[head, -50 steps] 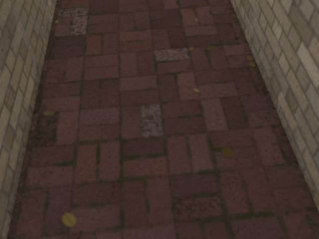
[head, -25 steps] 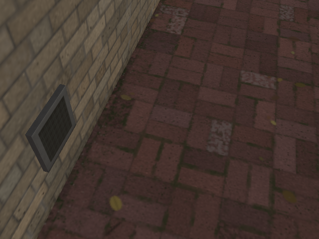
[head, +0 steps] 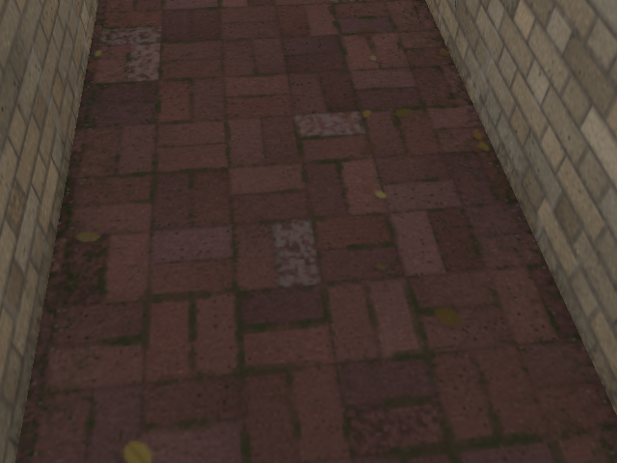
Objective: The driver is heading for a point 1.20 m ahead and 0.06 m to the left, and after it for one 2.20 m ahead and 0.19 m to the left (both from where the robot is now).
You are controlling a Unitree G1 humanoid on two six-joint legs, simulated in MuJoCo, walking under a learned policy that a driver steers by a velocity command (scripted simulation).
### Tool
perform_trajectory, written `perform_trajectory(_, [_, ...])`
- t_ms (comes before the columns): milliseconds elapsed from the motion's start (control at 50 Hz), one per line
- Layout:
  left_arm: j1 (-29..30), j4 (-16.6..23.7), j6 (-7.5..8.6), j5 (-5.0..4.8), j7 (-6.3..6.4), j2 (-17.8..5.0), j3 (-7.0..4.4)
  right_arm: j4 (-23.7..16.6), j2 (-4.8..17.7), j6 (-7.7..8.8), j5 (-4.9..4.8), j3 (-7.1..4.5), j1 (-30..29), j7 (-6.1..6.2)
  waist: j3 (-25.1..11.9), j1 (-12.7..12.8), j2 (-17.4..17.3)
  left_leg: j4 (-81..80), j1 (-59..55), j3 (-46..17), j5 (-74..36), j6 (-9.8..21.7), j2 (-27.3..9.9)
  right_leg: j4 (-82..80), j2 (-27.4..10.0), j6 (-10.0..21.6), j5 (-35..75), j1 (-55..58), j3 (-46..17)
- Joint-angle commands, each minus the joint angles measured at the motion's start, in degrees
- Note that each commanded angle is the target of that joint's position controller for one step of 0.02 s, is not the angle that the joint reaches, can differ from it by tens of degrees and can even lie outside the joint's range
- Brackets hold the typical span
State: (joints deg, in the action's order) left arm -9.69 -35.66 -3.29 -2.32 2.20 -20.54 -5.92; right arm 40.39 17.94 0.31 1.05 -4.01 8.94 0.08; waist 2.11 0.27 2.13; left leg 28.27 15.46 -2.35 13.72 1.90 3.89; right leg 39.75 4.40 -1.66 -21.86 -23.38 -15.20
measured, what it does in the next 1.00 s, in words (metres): walks ahead: right foot, then left foot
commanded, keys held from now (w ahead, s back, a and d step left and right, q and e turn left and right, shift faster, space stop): w+e+shift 0.10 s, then w+shift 0.22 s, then w+q+shift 0.18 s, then q+shift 0.50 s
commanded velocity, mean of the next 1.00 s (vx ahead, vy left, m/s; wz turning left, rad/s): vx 0.51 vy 0.00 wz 0.16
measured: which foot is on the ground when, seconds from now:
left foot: down 0.00-0.52, up 0.54-0.92, down 0.94-1.00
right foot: up 0.00-0.50, down 0.52-0.94, up 0.96-1.00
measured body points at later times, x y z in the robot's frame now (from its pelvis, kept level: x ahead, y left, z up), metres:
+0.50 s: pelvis +0.18 -0.09 -0.02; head +0.21 -0.09 +0.43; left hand +0.48 +0.05 -0.06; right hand +0.03 -0.32 -0.14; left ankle +0.00 +0.10 -0.73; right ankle +0.28 -0.25 -0.73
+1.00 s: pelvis +0.43 -0.14 -0.03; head +0.48 -0.11 +0.42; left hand +0.54 +0.16 -0.14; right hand +0.65 -0.40 -0.10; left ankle +0.54 -0.07 -0.74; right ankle +0.31 -0.28 -0.67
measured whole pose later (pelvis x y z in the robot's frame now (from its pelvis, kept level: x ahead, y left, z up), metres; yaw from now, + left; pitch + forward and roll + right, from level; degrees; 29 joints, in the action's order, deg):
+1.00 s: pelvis +0.43 -0.14 -0.03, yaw +12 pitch -1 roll -2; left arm -6.0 -40.5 1.5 -0.7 0.5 -17.0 -3.1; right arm 34.5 20.4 -0.5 -0.6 -5.4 9.9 -2.9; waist 7.6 -0.5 0.5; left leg 38.8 29.0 3.5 10.3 8.6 4.0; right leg 62.7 -1.7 -2.8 -33.5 -12.5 5.4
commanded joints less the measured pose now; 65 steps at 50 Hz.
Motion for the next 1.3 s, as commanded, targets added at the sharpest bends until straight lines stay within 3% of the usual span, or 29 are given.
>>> perform_trajectory(20, [-1.6,4.2,1.44,0.26,0.16,-9.4,-2.41,-4.4,9.7,2.16,0.97,-2.53,-1.3,0.98,-1.6,-0.3,-13.1,-20.3,-10.1,-26.8,25.5,7.6,-24.1,19.0,-5.9,0.3,-1.4,-19.0,4.1])
perform_trajectory(40, [-2.0,3.0,1.6,0.58,0.09,-8.6,-2.21,-4.5,9.3,2.63,-0.4,-2.35,-1.6,1.72,-1.2,-0.7,-11.0,-20.4,-12.6,-22.8,25.8,5.5,-21.6,21.7,-6.7,-0.4,1.9,-21.5,5.5])
perform_trajectory(100, [-1.0,2.5,3.16,0.01,-0.96,-5.4,-1.14,-2.7,8.5,3.37,0.09,-1.55,3.5,2.89,-0.6,-3.1,-8.5,-20.1,-16.1,-13.0,20.0,3.4,-19.0,30.3,-8.8,-1.6,8.5,-25.8,10.6])
perform_trajectory(200, [0.7,4.9,5.35,-1.05,-1.59,-0.6,0.6,0.3,6.3,5.46,0.28,-0.77,10.9,0.3,3.6,-5.2,-6.3,-21.6,-17.2,-11.2,20.5,7.9,-19.0,27.8,-8.0,-1.0,14.6,-31.6,7.6])
perform_trajectory(280, [4.4,7.2,5.77,-0.43,-1.77,-1.3,1.16,1.9,7.2,5.63,0.06,-0.54,11.3,0.12,6.5,-4.9,-7.2,-23.5,-16.8,-6.8,14.5,8.9,-20.1,17.6,-8.6,-1.2,18.2,-31.8,8.4])
perform_trajectory(380, [12.2,10.4,7.28,-0.05,-4.23,1.3,3.42,6.0,7.2,5.22,-2.44,0.61,18.1,-0.01,9.6,-7.0,-6.4,-26.7,-15.1,-3.8,5.1,10.2,-20.8,3.7,-10.3,-0.3,20.6,-23.3,15.1])
perform_trajectory(460, [10.4,10.0,8.79,0.53,-6.64,-1.1,2.46,7.1,11.2,3.87,-2.48,0.0,17.3,0.26,8.7,-2.7,-8.2,-21.7,-16.9,-2.7,-12.5,10.4,-21.5,-5.6,-6.7,2.5,12.6,-10.5,16.9])
perform_trajectory(480, [5.8,8.9,8.74,0.77,-6.33,-3.1,1.41,7.9,11.9,3.84,-2.34,-0.02,17.4,0.23,4.8,0.3,-9.9,-15.8,-15.8,-1.6,-23.9,9.9,-20.6,-6.5,-4.8,3.3,10.5,-1.5,18.2])
perform_trajectory(500, [-5.0,6.4,8.44,-0.51,-5.26,-5.1,-0.05,8.7,10.3,4.09,-1.59,0.78,17.6,0.23,-2.1,6.7,-9.8,-3.9,-9.5,0.8,-31.8,7.7,-18.6,-6.4,-3.4,4.8,8.6,15.8,17.9])
perform_trajectory(520, [-19.6,3.6,7.69,0.11,-3.59,-8.2,-1.39,7.1,9.4,4.87,0.22,1.53,15.2,0.32,-12.4,14.5,-8.5,17.2,4.3,1.9,-23.4,4.4,-14.2,-3.4,-11.0,6.0,3.7,38.1,9.4])
perform_trajectory(540, [-24.0,1.6,8.06,4.01,-2.74,-15.7,-2.2,3.1,-1.9,6.15,-0.82,3.76,19.3,-0.21,-24.3,8.3,14.0,40.9,19.6,-2.8,16.6,0.6,-3.4,-14.6,-26.6,10.2,-14.2,50.6,-19.8])
perform_trajectory(560, [-22.1,2.6,8.7,5.63,-3.09,-10.8,-0.6,3.0,2.7,6.97,-4.46,2.83,19.0,-0.74,-25.4,8.4,13.9,50.4,25.5,-10.5,19.0,0.2,-2.8,-25.5,-31.2,12.6,-12.3,47.9,-33.0])
perform_trajectory(580, [-17.5,1.9,9.02,4.94,-3.01,-7.7,0.53,1.1,5.8,6.46,-5.33,1.46,13.7,-0.51,-14.4,6.5,10.2,52.5,30.2,-8.4,14.8,-0.6,-5.8,-25.2,-30.4,11.9,1.2,41.0,-22.6])
perform_trajectory(620, [-8.1,1.1,8.83,3.8,-2.99,-1.6,1.72,2.0,7.2,3.8,-2.42,0.13,10.6,0.9,-4.2,2.5,2.7,46.4,24.3,-4.1,6.7,-1.7,-11.0,-21.7,-22.7,8.3,32.0,25.9,3.0])
perform_trajectory(660, [-3.7,0.0,8.89,3.41,-2.03,-1.2,1.48,2.2,3.6,1.47,-3.19,-0.19,16.9,0.79,-4.7,-2.6,5.8,45.5,16.9,-3.5,2.6,-3.4,-13.2,-22.2,-21.8,7.0,42.7,18.5,11.7])
perform_trajectory(720, [2.3,-1.1,8.62,3.12,-0.37,-1.5,1.43,-1.5,1.6,-0.4,-4.22,-0.69,12.4,0.16,1.0,-4.6,6.9,39.7,20.2,-0.7,-0.3,-4.7,-12.3,-26.0,-20.5,7.6,41.7,13.0,19.6])
perform_trajectory(780, [4.0,-1.2,7.51,3.79,0.52,-2.8,1.0,-4.1,1.2,-0.21,-2.34,-0.5,5.5,-1.42,3.2,-3.0,4.3,22.3,15.7,3.8,-12.9,-3.9,-10.1,-26.3,-16.0,7.5,36.6,10.7,28.4])
perform_trajectory(800, [3.2,-1.6,7.13,3.84,0.81,-2.7,1.16,-3.8,1.6,-0.24,-1.82,-0.59,5.3,-2.25,2.1,-2.2,2.4,17.6,13.0,5.9,-17.6,-3.2,-8.4,-24.8,-15.7,7.1,36.7,11.8,29.8])
perform_trajectory(860, [5.7,-1.6,7.0,0.1,0.82,-7.6,0.22,-6.6,4.5,-2.34,-1.66,-1.72,4.4,-4.64,-0.8,-3.7,3.5,10.8,8.4,7.2,-13.1,-0.4,-7.0,-20.5,-20.3,6.8,49.5,17.5,28.2])
perform_trajectory(920, [6.3,-0.9,5.23,-1.53,-0.62,-8.0,-0.96,-4.5,10.7,-2.14,-2.56,-4.6,15.3,-3.87,-7.8,-8.8,1.3,8.4,-3.2,9.8,-8.5,4.8,-2.0,1.0,-19.6,5.2,55.3,20.6,29.6])
perform_trajectory(940, [5.1,-0.6,5.22,-1.22,-1.14,-5.6,-0.23,-3.9,13.1,-2.01,-2.48,-5.84,19.1,-2.46,-8.7,-10.8,-3.9,2.5,-12.3,6.2,-15.9,6.9,-0.9,13.9,-16.4,2.5,41.2,13.8,28.7])
perform_trajectory(960, [-0.8,0.4,5.37,3.0,-1.85,1.9,1.75,-5.7,18.2,-1.56,-3.01,-6.23,12.1,-1.27,-5.9,-1.6,-22.5,3.2,-17.9,-11.5,-46.5,12.7,-9.5,31.0,-5.4,-1.0,-13.2,-1.5,26.5])
perform_trajectory(980, [-7.8,0.6,5.69,3.27,-2.16,-2.2,1.6,-10.1,19.5,0.3,-0.02,-5.79,8.8,-2.28,-19.1,1.1,-21.3,-6.8,-27.5,-43.0,-25.6,25.9,-20.6,44.5,2.5,-2.6,-19.9,-13.2,12.9])
perform_trajectory(1000, [-2.6,0.1,6.54,2.36,-2.68,-7.0,0.82,-12.0,14.7,1.67,-1.0,-4.81,6.6,-3.03,-18.6,-2.0,-10.9,-13.4,-27.2,-45.7,-10.8,23.9,-22.3,44.1,0.2,-0.8,-14.2,-17.1,6.2])
perform_trajectory(1020, [1.9,1.0,7.07,2.06,-2.04,-6.8,0.98,-11.8,12.4,2.22,-2.95,-3.96,4.7,-2.54,-12.9,-1.4,-6.1,-13.7,-22.2,-41.4,-3.0,19.7,-20.1,40.5,-1.5,0.6,-9.1,-17.7,4.8])
perform_trajectory(1060, [5.0,-0.1,6.97,3.86,-1.5,-5.8,0.95,-12.2,10.2,1.45,-3.38,-3.46,1.7,-0.65,-5.7,0.9,-0.8,-13.2,-9.2,-31.5,-2.2,13.7,-14.3,30.5,-4.9,0.8,-2.4,-13.1,4.5])
perform_trajectory(1140, [6.4,-1.8,5.82,3.15,-1.4,-3.6,0.85,-12.3,11.9,-0.68,-1.15,-4.24,2.0,1.57,-7.9,0.4,-1.8,-9.9,-5.6,-22.2,-24.1,13.7,-9.4,20.7,-2.8,-2.7,0.4,-7.1,6.7])
perform_trajectory(1220, [7.5,-1.9,4.2,2.1,-0.17,-0.8,1.45,-11.9,11.3,-1.97,-2.84,-4.28,1.7,2.04,-9.7,-0.4,-4.6,-7.5,-5.8,-24.4,-21.7,11.7,-8.0,12.8,-0.9,-4.3,5.7,-5.9,5.9])
perform_trajectory(1300, [6.3,-3.2,4.61,1.91,0.16,-2.8,0.3,-13.6,8.5,-2.79,-1.82,-3.19,-0.9,1.62,-8.9,0.0,-11.3,-5.5,-1.1,-21.7,-20.4,9.0,-5.8,8.0,-1.9,-4.4,8.6,1.3,7.9])
Velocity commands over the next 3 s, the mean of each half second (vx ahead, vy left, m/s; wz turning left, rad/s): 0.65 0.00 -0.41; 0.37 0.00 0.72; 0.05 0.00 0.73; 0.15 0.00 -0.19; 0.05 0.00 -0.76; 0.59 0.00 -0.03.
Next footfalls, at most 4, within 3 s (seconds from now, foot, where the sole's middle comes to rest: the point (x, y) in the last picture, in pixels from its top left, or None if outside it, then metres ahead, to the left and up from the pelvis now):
0.52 right None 0.32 -0.27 -0.77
0.94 left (343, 407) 0.58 -0.06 -0.77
1.42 right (414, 362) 0.69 -0.23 -0.77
1.70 left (336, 447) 0.49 -0.05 -0.77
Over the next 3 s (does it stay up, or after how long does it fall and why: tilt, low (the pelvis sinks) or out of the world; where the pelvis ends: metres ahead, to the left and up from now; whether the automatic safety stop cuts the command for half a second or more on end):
stays up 0.83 -0.10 0.00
